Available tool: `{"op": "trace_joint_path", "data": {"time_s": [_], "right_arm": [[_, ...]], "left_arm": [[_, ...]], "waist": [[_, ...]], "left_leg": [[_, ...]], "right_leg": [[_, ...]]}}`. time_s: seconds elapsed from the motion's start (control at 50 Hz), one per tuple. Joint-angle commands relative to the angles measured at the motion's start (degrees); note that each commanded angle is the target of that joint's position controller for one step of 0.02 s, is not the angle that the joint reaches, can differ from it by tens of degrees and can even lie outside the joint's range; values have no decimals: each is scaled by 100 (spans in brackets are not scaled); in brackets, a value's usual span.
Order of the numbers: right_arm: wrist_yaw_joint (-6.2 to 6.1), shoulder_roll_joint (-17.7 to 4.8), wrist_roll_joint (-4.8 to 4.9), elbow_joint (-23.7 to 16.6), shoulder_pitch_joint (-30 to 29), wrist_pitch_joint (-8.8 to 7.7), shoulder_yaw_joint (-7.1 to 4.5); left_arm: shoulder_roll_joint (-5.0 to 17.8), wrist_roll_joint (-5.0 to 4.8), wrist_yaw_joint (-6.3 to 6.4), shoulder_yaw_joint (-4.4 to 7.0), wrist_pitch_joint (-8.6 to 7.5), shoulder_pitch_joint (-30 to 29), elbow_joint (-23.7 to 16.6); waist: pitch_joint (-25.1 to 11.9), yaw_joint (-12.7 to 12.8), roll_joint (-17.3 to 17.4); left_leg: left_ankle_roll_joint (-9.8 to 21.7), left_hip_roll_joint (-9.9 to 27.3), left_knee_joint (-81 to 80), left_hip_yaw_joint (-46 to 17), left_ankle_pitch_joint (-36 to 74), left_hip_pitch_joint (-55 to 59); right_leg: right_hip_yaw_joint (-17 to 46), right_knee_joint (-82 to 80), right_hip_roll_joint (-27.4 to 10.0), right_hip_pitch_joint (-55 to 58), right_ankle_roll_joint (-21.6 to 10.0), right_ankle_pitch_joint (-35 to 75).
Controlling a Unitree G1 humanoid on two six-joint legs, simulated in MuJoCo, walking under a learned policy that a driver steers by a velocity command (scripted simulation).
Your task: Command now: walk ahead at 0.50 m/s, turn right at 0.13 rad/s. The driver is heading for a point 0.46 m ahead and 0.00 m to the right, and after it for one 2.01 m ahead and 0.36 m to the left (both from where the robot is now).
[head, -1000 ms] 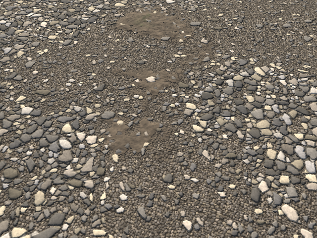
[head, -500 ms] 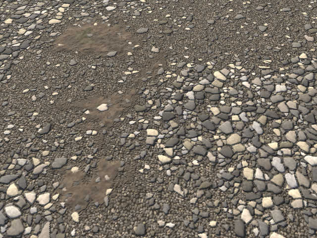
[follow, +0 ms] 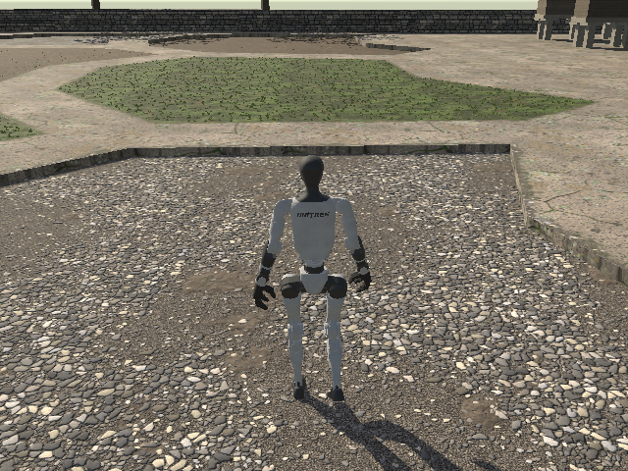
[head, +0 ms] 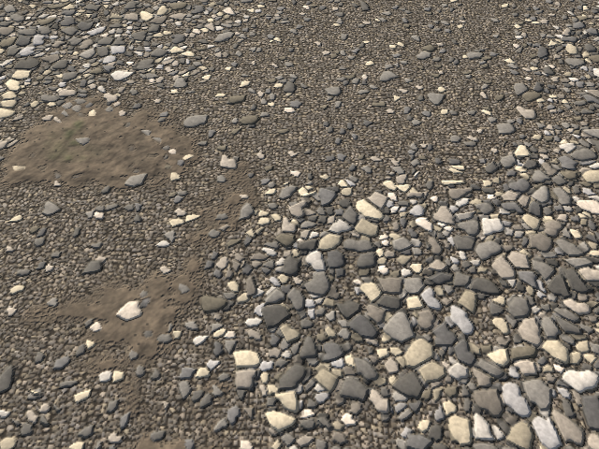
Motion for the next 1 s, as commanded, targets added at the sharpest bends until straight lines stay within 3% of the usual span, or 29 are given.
{"op": "trace_joint_path", "data": {"time_s": [0.02,0.06,0.14,0.2,0.28,0.34,0.36,0.38,0.4,0.42,0.44,0.46,0.48,0.5,0.52,0.58,0.7,0.76,0.84,0.9,0.94,0.96,0.98,1.0], "right_arm": [[-2,-439,57,22,538,-147,-83],[14,-495,113,176,794,-213,-96],[10,-520,133,379,1164,-193,-92],[13,-560,134,508,1413,-186,-91],[-23,-652,99,675,1718,-156,-101],[-75,-730,66,747,1644,-107,-118],[-88,-771,64,761,1592,-88,-128],[-85,-753,85,769,1538,-57,-117],[-80,-636,118,655,1493,-59,-68],[-32,-21,292,426,1974,-67,73],[-66,-532,156,534,1904,-36,-79],[-60,-639,88,425,1434,-19,-139],[-16,-510,86,367,1161,-48,-105],[9,-405,77,385,1100,-16,-100],[38,-347,-12,422,1183,60,-92],[131,-230,-59,432,1116,199,-88],[158,-221,-9,-7,-282,227,-66],[162,-128,33,-137,-750,205,6],[163,-158,39,-335,-1219,171,33],[136,-222,10,-311,-963,123,-10],[84,-390,-22,-4,55,74,-123],[54,-610,-96,270,962,38,-234],[-16,-1255,-170,348,1729,47,-435],[20,-1429,-3,331,1480,123,-488]], "left_arm": [[332,84,-96,44,43,161,-299],[257,103,-138,16,97,-13,-352],[169,97,-202,-76,109,-1100,-713],[29,50,-225,-180,81,-1767,-920],[112,15,-187,-206,56,-2268,-1082],[237,30,-134,-155,7,-2110,-1072],[305,45,-99,-111,-23,-1690,-933],[400,82,-50,-45,-76,-875,-647],[709,195,18,63,-133,104,-390],[1338,307,68,226,-122,714,-340],[1196,37,23,228,-26,563,-307],[891,-70,4,150,-3,-78,-366],[533,-68,-24,60,-38,-481,-422],[356,-54,-25,10,-80,-649,-401],[250,-75,-4,-23,-117,-686,-327],[352,-101,-4,0,-254,-354,-117],[373,-108,-1,-15,-248,302,190],[420,-72,22,-21,-254,543,305],[380,8,113,-43,-242,844,499],[480,29,187,-31,-225,670,524],[627,43,206,3,-163,553,505],[657,8,211,0,-142,452,418],[381,-138,159,-80,-179,474,92],[376,-128,81,-30,-231,538,-58]], "waist": [[-252,-77,664],[-234,-46,652],[85,-223,596],[144,-379,613],[191,-498,626],[119,-307,627],[-100,-118,634],[-520,236,473],[-1119,591,227],[-1954,489,-990],[-1960,463,-727],[-941,176,-343],[-439,48,-173],[-173,-128,-191],[-54,-290,-272],[-101,-406,-183],[228,-148,-104],[252,-7,-154],[396,113,-148],[209,-105,-236],[-408,-535,-297],[-874,-934,-179],[-1556,-1097,691],[-1916,-753,1409]], "left_leg": [[711,1500,-1488,-1743,1037,1072],[784,1462,-1602,-1483,1430,1123],[788,1291,-1927,-1046,1611,1182],[679,1156,-1913,-732,2025,1187],[650,1375,-1727,-717,2411,1662],[564,1546,-1188,-676,3443,2052],[496,1507,-667,-604,4120,2094],[393,1312,277,-409,4330,1906],[282,1091,1587,-247,3172,967],[-1,248,3775,180,-104,-1005],[59,-44,4560,-412,-2017,-1715],[115,338,4643,-608,-1538,-2028],[114,537,4335,-606,-1113,-1916],[91,699,3993,-575,-888,-1660],[21,790,3760,-548,-772,-1375],[-126,822,3533,-391,-440,-1308],[-348,940,2233,-172,657,-2157],[-279,776,1509,-16,997,-2030],[8,564,963,43,824,-2041],[336,231,676,306,195,-1417],[610,-187,406,505,-133,-244],[842,-33,138,140,57,1060],[1472,1377,9,-1975,-261,2745],[2135,2368,-829,-4582,397,3496]], "right_leg": [[126,-9,-509,-1134,113,295],[-44,-187,-587,-1362,199,401],[-410,-1133,-846,-1967,393,1157],[-649,-2188,-785,-1672,426,1704],[-759,-2929,-641,-1415,275,1778],[-778,-3296,-466,-951,29,1249],[-834,-3472,-301,-390,-76,1091],[-903,-3852,-161,628,-226,1245],[-206,-3872,-824,2074,-481,1062],[2346,-4132,-2602,3812,-1163,602],[3518,-4799,-2821,3525,-1379,439],[2561,-4892,-2511,2684,-1197,194],[1915,-5146,-2229,1902,-1040,477],[1401,-5348,-1926,1387,-814,782],[1024,-5490,-1700,995,-665,1085],[567,-5692,-1535,883,-712,1819],[123,-5908,-1366,1317,-676,2340],[-193,-5867,-1361,1623,-589,2777],[-529,-5690,-1618,2306,-523,3363],[-861,-4919,-1720,2653,-377,5249],[-1084,-3341,-1666,2654,-267,6463],[-1242,-2068,-1550,1893,-131,5720],[-1486,50,-1014,55,119,3496],[-773,1559,97,-1582,254,-914]]}}
Keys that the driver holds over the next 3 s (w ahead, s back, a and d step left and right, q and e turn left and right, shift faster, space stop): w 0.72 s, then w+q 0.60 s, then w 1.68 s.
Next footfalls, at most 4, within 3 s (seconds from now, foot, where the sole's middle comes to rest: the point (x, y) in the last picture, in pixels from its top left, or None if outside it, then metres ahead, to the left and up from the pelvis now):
0.40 right None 0.37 -0.11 -0.77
0.96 left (288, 367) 0.66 0.06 -0.77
1.50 right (327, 254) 1.00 -0.03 -0.77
2.02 left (230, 203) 1.17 0.26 -0.77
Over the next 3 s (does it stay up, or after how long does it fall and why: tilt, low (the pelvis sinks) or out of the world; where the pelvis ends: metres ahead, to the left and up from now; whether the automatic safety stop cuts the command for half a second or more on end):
stays up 1.55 0.29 0.01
